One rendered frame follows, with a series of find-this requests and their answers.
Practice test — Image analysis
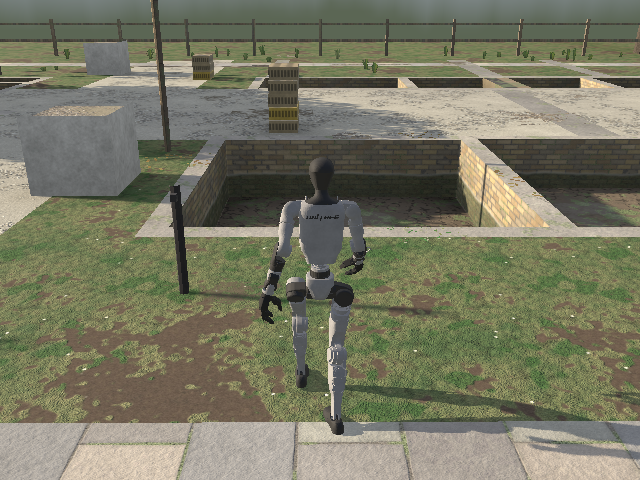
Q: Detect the left robot upper arm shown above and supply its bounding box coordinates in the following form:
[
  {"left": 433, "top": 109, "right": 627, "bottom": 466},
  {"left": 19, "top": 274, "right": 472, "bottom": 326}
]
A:
[{"left": 276, "top": 200, "right": 301, "bottom": 258}]

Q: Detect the right robot thigh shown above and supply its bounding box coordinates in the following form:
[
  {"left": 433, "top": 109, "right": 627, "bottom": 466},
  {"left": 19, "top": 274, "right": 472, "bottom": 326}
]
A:
[{"left": 327, "top": 281, "right": 354, "bottom": 365}]

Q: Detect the robot right forearm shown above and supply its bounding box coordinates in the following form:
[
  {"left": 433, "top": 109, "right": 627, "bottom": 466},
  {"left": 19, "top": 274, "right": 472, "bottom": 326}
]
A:
[{"left": 352, "top": 238, "right": 367, "bottom": 265}]

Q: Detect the left robot hand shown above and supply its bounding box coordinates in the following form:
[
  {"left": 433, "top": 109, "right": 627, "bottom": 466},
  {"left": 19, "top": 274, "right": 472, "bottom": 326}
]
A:
[{"left": 259, "top": 292, "right": 282, "bottom": 324}]

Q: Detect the right robot upper arm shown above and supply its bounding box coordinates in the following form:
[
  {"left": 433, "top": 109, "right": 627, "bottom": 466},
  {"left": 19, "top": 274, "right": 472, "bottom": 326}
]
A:
[{"left": 341, "top": 200, "right": 365, "bottom": 253}]

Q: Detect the robot torso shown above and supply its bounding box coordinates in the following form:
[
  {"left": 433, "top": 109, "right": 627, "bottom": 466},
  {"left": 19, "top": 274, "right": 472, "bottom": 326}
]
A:
[{"left": 298, "top": 196, "right": 345, "bottom": 300}]

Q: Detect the robot left forearm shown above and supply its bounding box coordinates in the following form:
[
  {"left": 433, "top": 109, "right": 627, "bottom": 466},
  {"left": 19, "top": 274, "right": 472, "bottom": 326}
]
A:
[{"left": 262, "top": 242, "right": 286, "bottom": 296}]

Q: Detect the right robot hand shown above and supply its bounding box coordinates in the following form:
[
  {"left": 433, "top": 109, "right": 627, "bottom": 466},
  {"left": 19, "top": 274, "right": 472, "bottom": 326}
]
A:
[{"left": 339, "top": 257, "right": 364, "bottom": 275}]

